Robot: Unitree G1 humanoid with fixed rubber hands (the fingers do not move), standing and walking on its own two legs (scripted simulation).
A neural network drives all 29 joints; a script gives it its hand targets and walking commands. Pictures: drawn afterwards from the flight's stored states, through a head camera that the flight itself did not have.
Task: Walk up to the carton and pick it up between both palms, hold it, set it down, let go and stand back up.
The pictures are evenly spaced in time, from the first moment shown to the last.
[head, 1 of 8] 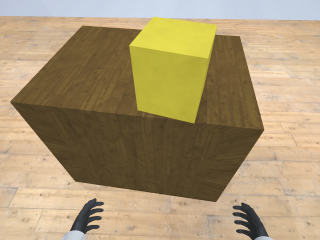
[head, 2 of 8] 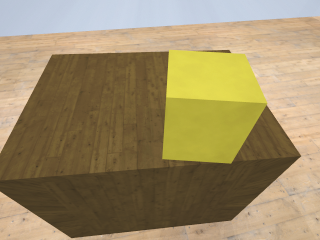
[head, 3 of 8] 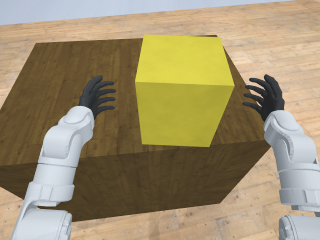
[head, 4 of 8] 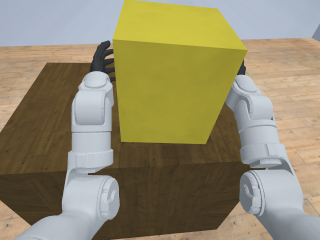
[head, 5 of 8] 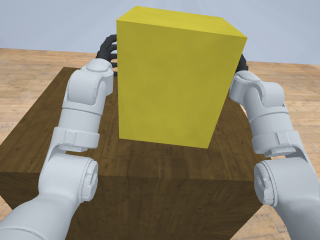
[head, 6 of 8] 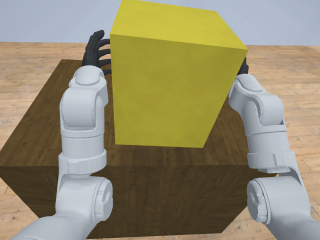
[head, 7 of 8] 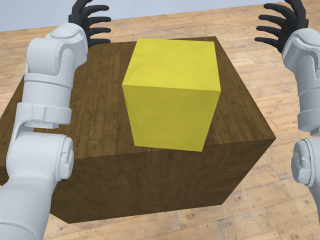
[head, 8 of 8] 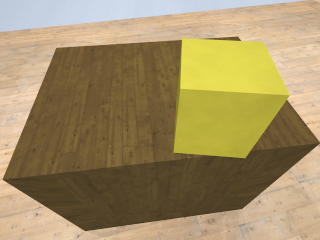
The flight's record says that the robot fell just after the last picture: no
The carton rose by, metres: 0.24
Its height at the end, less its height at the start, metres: +0.00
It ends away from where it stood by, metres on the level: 0.02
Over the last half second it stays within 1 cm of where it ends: yes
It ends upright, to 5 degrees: yes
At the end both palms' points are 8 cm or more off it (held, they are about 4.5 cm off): yes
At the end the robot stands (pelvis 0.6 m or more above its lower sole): yes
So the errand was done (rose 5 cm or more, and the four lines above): yes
